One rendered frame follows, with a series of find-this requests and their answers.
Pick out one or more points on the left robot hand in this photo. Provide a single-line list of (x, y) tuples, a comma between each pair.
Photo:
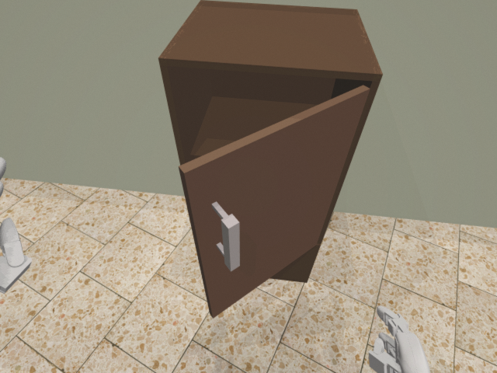
[(13, 263)]

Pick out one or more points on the handle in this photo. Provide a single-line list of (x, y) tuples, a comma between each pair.
[(231, 238)]

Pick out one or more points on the cupboard door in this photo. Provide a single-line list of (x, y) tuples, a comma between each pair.
[(279, 183)]

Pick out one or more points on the right robot hand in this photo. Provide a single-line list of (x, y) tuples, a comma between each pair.
[(406, 352)]

